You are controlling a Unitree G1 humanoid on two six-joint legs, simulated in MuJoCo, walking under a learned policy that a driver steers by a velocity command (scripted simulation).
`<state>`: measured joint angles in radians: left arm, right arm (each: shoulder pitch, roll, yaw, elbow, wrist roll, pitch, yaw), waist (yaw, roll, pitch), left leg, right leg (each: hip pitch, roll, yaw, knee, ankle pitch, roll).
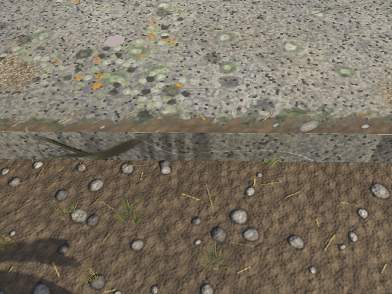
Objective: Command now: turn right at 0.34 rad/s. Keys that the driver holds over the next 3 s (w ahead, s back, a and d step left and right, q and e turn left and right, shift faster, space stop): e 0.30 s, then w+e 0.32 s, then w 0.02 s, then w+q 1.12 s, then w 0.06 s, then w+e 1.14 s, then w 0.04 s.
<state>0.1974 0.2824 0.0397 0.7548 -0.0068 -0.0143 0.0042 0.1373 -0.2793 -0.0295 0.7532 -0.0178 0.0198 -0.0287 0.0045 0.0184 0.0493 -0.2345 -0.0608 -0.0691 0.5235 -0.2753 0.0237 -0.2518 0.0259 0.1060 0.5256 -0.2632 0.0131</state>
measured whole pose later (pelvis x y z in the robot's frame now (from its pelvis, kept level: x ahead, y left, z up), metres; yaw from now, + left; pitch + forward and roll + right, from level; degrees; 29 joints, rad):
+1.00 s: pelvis +0.25 -0.11 -0.01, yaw -19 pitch +2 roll +1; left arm 0.37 0.31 0.04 0.74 -0.01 -0.06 0.01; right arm 0.12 -0.30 -0.05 0.71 0.02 -0.09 0.05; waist 0.03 -0.02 0.04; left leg -0.42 -0.08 0.03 0.55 -0.17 0.07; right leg -0.21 0.02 0.08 1.07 -0.44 -0.02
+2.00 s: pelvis +0.77 -0.17 +0.00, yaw +10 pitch +1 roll +0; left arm 0.29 0.29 0.03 0.81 -0.04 -0.07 -0.01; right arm 0.18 -0.26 -0.03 0.67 -0.01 -0.03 0.02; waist 0.01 -0.02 0.03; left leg -0.34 -0.04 0.05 0.55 -0.23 0.08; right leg -0.44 -0.05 0.02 1.33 -0.44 0.01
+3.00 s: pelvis +1.37 -0.21 +0.16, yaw -24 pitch +4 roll +2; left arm 0.43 0.27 0.04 0.80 -0.02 -0.03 0.01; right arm 0.04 -0.27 -0.03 0.63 -0.01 -0.12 0.01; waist 0.09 -0.03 0.01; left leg -0.47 -0.07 0.01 0.52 -0.11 0.05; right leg -0.19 0.11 0.23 0.96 -0.49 -0.05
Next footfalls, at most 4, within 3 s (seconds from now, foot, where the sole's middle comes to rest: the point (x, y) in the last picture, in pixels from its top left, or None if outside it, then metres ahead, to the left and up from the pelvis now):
0.40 right None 0.01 -0.15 -0.77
0.92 left None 0.39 -0.07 -0.77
1.38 right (309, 255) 0.62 -0.35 -0.77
1.88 left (230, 204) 0.83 -0.08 -0.77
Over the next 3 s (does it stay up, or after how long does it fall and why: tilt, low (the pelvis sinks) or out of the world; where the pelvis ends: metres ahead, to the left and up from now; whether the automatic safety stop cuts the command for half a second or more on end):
stays up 1.37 -0.21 0.16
